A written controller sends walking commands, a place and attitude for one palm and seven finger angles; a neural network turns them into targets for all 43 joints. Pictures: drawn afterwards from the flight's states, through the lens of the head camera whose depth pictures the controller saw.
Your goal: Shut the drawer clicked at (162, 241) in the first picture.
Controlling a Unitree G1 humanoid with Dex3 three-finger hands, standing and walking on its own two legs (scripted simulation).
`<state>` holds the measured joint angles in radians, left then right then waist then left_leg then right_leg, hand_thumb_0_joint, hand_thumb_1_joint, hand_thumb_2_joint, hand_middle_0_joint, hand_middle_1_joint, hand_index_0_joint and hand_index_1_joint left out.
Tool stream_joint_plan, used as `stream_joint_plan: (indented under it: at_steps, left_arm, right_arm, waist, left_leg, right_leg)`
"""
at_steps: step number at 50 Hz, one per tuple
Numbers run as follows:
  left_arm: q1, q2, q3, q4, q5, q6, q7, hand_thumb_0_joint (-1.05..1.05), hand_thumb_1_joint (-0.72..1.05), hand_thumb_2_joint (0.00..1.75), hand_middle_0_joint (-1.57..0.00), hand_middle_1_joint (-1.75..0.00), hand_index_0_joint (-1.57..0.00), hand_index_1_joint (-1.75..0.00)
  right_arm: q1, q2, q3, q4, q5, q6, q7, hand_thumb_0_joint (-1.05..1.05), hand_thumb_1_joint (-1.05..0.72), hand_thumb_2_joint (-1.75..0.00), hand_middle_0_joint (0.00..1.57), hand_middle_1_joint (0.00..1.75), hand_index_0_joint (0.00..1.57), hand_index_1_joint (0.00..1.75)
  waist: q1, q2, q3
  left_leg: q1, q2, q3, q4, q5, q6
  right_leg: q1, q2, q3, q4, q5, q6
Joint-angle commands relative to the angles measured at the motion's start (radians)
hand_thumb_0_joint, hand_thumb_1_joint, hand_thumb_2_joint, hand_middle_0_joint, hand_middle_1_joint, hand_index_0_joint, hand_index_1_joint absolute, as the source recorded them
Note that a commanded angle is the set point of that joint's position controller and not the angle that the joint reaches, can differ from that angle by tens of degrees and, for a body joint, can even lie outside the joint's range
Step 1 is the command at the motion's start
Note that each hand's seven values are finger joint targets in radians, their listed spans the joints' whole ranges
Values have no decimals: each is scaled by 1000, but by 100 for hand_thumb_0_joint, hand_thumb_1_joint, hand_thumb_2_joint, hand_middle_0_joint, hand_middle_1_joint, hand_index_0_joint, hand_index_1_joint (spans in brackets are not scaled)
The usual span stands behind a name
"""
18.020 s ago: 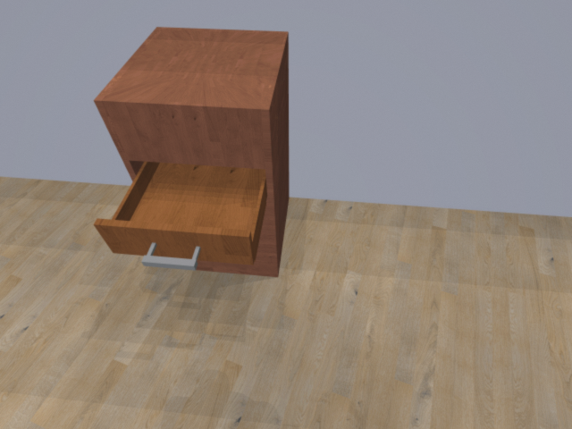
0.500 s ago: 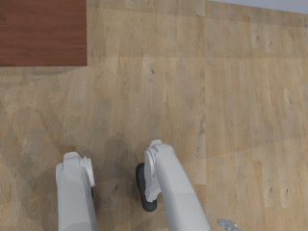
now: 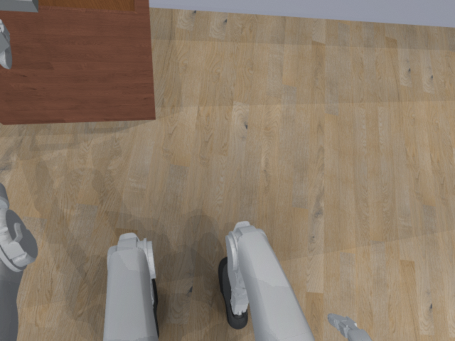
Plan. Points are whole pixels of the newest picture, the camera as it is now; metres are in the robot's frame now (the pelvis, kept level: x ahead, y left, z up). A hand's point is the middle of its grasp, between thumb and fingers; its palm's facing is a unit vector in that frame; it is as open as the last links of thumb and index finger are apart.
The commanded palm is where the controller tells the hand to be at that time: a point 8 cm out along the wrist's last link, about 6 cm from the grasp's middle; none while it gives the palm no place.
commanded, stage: draw the hand back to the body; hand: left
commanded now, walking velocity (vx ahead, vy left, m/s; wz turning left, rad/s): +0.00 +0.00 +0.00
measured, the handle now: out of the picture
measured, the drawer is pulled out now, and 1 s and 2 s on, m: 0.00 0.00 0.00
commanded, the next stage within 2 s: step back with the hand held close in 1.30 s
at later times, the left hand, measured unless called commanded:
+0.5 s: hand out of the picture +0.37 +0.26 +0.21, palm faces +0.14 -0.98 -0.16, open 3.2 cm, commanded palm +0.33 +0.30 +0.23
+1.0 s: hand out of the picture +0.28 +0.26 +0.38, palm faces +0.45 -0.81 -0.39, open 3.2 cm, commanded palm +0.22 +0.29 +0.41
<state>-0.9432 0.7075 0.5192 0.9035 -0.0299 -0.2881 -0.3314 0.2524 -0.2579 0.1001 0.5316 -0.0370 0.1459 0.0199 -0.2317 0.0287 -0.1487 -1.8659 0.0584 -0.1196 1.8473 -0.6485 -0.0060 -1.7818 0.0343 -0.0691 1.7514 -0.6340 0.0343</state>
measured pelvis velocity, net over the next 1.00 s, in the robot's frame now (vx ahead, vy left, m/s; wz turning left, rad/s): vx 0.10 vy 0.00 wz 0.14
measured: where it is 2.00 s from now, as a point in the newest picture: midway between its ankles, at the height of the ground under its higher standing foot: (192, 313)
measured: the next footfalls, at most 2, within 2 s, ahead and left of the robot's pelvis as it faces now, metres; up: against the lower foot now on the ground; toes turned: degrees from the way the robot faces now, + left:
none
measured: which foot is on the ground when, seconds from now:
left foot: down 0.00-1.00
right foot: down 0.00-1.00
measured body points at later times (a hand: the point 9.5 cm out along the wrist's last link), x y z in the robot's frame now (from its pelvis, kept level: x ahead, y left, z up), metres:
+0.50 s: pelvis +0.05 +0.00 +0.18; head +0.14 +0.04 +0.62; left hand +0.36 +0.31 +0.22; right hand +0.24 -0.23 +0.09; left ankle +0.06 +0.12 -0.47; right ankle +0.07 -0.14 -0.47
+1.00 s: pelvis +0.10 +0.00 +0.26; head +0.09 -0.03 +0.70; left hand +0.25 +0.30 +0.40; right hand +0.31 -0.19 +0.17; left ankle +0.06 +0.12 -0.47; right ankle +0.07 -0.14 -0.47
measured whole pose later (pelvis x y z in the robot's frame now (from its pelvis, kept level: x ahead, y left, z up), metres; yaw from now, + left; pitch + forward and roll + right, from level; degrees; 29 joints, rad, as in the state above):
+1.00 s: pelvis +0.10 +0.00 +0.26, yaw +8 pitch +1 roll +0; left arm 0.45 0.33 0.23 -0.32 -0.07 -0.03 0.11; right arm 0.23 -0.22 0.04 0.53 0.04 -0.05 -0.08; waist 0.03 0.08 -0.06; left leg -0.25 0.02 -0.02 0.59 -0.35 -0.02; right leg -0.21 -0.02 -0.03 0.57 -0.37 0.02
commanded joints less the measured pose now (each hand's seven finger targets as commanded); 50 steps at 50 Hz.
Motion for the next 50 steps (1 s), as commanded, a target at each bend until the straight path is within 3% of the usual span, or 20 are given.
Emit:
stream_joint_plan:
  at_steps: [1,3,6,8,14,15,18,19,21,22,23,24,27,30,36,38,43,46,50]
  left_arm:
    - [-67,245,54,-562,-103,-22,-26,0,90,90,-140,-160,-140,-160]
    - [35,192,40,-653,-148,43,-23,0,90,90,-140,-160,-140,-160]
    - [140,146,42,-782,-192,90,14,0,90,90,-140,-160,-140,-160]
    - [192,69,2,-813,-208,84,45,0,90,90,-140,-160,-140,-160]
    - [333,-114,-154,-748,-210,5,65,0,90,90,-140,-160,-140,-160]
    - [368,-128,-163,-712,-208,0,59,0,90,90,-140,-160,-140,-160]
    - [475,-161,-195,-675,-212,-12,41,0,90,90,-140,-160,-140,-160]
    - [490,-168,-203,-707,-217,-21,40,0,90,90,-140,-160,-140,-160]
    - [574,-152,-178,-748,-231,-28,44,0,90,90,-140,-160,-140,-160]
    - [675,-63,-198,-748,-78,56,180,0,90,90,-140,-160,-140,-160]
    - [699,-164,-258,-869,-75,94,251,0,90,90,-140,-160,-140,-160]
    - [730,-180,-276,-918,-61,125,304,0,90,90,-140,-160,-140,-160]
    - [776,-161,-266,-981,-32,185,420,0,90,90,-140,-160,-140,-160]
    - [788,-165,-270,-1024,-20,207,476,0,90,90,-140,-160,-140,-160]
    - [993,-229,-296,-1141,-27,220,484,0,90,90,-140,-160,-140,-160]
    - [1088,-235,-283,-1188,-31,221,479,0,90,90,-140,-160,-140,-160]
    - [1223,-207,-210,-1321,-45,214,462,0,90,90,-140,-160,-140,-160]
    - [1266,-193,-180,-1434,-48,198,458,0,90,90,-140,-160,-140,-160]
    - [1335,-188,-146,-1540,-51,179,458,0,90,90,-140,-160,-140,-160]
  right_arm:
    - [168,-218,-112,-97,33,-9,8,0,-90,-90,20,30,20,30]
    - [142,-207,-119,-103,58,-26,8,0,-90,-90,20,30,20,30]
    - [111,-194,-125,-104,77,-71,-5,0,-90,-90,20,30,20,30]
    - [95,-177,-127,-89,81,-105,-19,0,-90,-90,20,30,20,30]
    - [79,-159,-137,-42,81,-179,-48,0,-90,-90,20,30,20,30]
    - [76,-161,-140,-42,81,-181,-52,0,-90,-90,20,30,20,30]
    - [54,-157,-138,-78,87,-180,-56,0,-90,-90,20,30,20,30]
    - [46,-156,-138,-94,90,-181,-56,0,-90,-90,20,30,20,30]
    - [33,-149,-137,-125,91,-177,-58,0,-90,-90,20,30,20,30]
    - [1,-130,-136,-164,87,-131,-65,0,-90,-90,20,30,20,30]
    - [-13,-105,-131,-213,90,-117,-75,0,-90,-90,20,30,20,30]
    - [-24,-104,-129,-219,88,-111,-83,0,-90,-90,20,30,20,30]
    - [-40,-96,-113,-229,83,-98,-111,0,-90,-90,20,30,20,30]
    - [-52,-94,-104,-220,78,-118,-134,0,-90,-90,20,30,20,30]
    - [-83,-78,-94,-202,76,-181,-130,0,-90,-90,20,30,20,30]
    - [-96,-74,-93,-198,75,-199,-122,0,-90,-90,20,30,20,30]
    - [-121,-63,-95,-179,72,-230,-110,0,-90,-90,20,30,20,30]
    - [-135,-53,-94,-169,69,-254,-104,0,-90,-90,20,30,20,30]
    - [-148,-43,-95,-158,64,-290,-105,0,-90,-90,20,30,20,30]
  waist:
    - [128,358,-919]
    - [128,279,-855]
    - [134,236,-792]
    - [118,183,-711]
    - [94,147,-505]
    - [95,115,-462]
    - [125,103,-369]
    - [134,134,-368]
    - [155,103,-354]
    - [236,139,-415]
    - [204,163,-355]
    - [205,186,-349]
    - [185,97,-236]
    - [183,80,-188]
    - [219,88,-121]
    - [229,30,-81]
    - [249,-5,-29]
    - [259,51,-10]
    - [266,24,19]
  left_leg:
    - [911,-5,10,-326,555,22]
    - [890,-5,20,-374,522,29]
    - [909,-10,35,-442,481,33]
    - [911,-14,46,-483,450,37]
    - [1020,-33,57,-623,391,26]
    - [1024,-34,62,-649,371,26]
    - [1065,-46,71,-739,350,24]
    - [1107,-48,71,-762,368,24]
    - [1162,-49,79,-813,415,24]
    - [1285,-53,91,-918,435,11]
    - [1341,-48,87,-965,444,6]
    - [1381,-49,87,-986,458,8]
    - [1384,-40,90,-1054,422,14]
    - [1447,-42,97,-1111,458,21]
    - [1583,-42,101,-1213,583,16]
    - [1599,-38,101,-1238,622,16]
    - [1651,-41,120,-1292,672,20]
    - [1688,-45,124,-1319,687,17]
    - [1707,-50,136,-1340,650,21]
  right_leg:
    - [451,17,-8,-273,354,-75]
    - [530,18,-4,-332,366,-65]
    - [606,14,6,-411,358,-56]
    - [648,14,10,-466,352,-48]
    - [720,7,-2,-612,313,-45]
    - [742,7,-5,-639,304,-43]
    - [827,5,-11,-707,294,-50]
    - [847,5,-10,-722,306,-54]
    - [942,4,-13,-762,357,-53]
    - [1036,-21,19,-818,346,-77]
    - [1036,-19,2,-845,355,-75]
    - [1073,-22,8,-875,372,-74]
    - [1180,-24,4,-949,391,-65]
    - [1284,-30,7,-1014,446,-62]
    - [1430,-38,-2,-1112,545,-60]
    - [1465,-39,-8,-1138,580,-55]
    - [1552,-45,-1,-1203,663,-46]
    - [1583,-48,5,-1234,673,-46]
    - [1601,-44,8,-1267,674,-41]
